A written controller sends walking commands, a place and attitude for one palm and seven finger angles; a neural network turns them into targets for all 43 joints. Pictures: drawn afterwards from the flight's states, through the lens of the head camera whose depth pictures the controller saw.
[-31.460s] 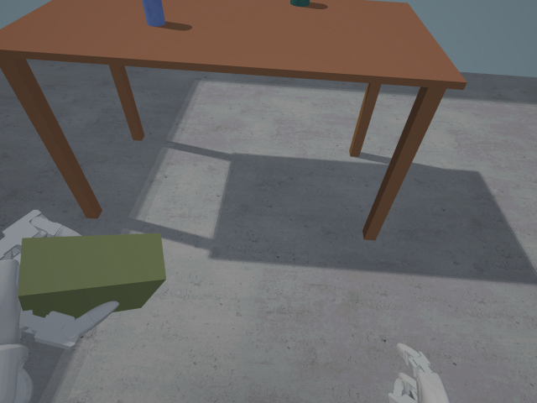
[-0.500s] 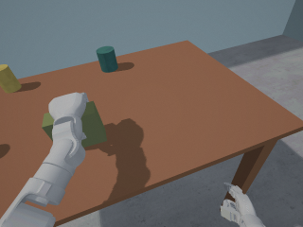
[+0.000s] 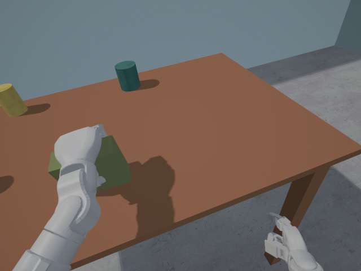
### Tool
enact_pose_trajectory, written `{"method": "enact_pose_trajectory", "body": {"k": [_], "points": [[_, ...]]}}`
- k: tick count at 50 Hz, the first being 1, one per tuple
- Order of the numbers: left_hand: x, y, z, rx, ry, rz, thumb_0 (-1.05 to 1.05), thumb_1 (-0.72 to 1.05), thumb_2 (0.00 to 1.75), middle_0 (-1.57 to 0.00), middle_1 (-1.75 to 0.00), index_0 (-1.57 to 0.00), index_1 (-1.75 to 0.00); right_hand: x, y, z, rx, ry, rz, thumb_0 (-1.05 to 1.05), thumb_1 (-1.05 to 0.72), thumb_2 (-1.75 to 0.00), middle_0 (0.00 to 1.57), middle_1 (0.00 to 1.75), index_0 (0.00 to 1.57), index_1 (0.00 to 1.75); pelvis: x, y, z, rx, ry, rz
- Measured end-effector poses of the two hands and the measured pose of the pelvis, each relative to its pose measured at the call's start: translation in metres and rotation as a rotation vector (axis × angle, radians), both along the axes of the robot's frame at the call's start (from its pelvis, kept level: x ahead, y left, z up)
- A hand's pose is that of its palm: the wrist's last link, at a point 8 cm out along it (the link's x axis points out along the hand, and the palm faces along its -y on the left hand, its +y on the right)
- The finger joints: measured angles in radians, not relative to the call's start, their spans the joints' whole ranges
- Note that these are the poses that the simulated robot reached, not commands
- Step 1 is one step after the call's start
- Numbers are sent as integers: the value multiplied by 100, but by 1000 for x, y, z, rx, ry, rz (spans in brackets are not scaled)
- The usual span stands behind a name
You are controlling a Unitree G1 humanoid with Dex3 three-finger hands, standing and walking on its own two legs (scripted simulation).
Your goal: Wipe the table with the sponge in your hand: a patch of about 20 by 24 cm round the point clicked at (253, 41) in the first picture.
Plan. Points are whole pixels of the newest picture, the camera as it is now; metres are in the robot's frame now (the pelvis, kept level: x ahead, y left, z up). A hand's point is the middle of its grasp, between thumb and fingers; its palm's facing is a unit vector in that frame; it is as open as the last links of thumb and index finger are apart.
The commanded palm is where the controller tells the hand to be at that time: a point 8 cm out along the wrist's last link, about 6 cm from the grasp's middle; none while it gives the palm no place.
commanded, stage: wipe back along the middle lane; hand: left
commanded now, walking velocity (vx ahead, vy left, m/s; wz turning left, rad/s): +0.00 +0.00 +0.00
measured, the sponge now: (97, 173) +0.30 +0.25 +0.09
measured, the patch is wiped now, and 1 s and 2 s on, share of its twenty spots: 0.60 0.65 0.75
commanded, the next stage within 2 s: slide across to the third lane in 0.42 s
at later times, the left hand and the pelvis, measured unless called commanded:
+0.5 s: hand (91, 176) +0.25 +0.22 +0.14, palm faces +0.25 -0.14 -0.96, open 9.8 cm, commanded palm +0.20 +0.20 +0.17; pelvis -0.01 +0.00 +0.00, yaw -1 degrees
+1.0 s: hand (119, 166) +0.27 +0.16 +0.15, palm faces +0.21 -0.17 -0.96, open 9.8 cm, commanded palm +0.23 +0.15 +0.21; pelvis -0.02 -0.02 +0.00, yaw +1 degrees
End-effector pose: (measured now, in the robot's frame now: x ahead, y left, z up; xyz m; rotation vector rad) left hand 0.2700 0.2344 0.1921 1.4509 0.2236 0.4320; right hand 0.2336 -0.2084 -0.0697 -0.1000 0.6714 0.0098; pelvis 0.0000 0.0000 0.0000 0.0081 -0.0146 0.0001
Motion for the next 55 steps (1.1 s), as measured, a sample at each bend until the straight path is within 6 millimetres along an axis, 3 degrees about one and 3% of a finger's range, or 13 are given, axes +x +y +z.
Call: {"method": "enact_pose_trajectory", "body": {"k": [29,38,55], "points": [[-60,-21,0,-85,-120,-71,3,-47,107,-65,-146,-73,-140,-9,7,1,22,-12,29,1,-91,-90,20,30,15,27,-10,-1,-2,-2,-38,-6],[-48,-29,-3,-51,-77,-65,0,-49,108,-67,-145,-75,-136,-11,8,-1,10,-32,39,1,-91,-90,20,30,14,27,-19,-7,-3,3,-45,15],[-25,-79,11,-104,-89,-206,0,-51,108,-71,-142,-79,-132,-15,3,0,42,-40,58,1,-91,-90,20,30,16,27,-19,-20,-1,11,-60,2]]}}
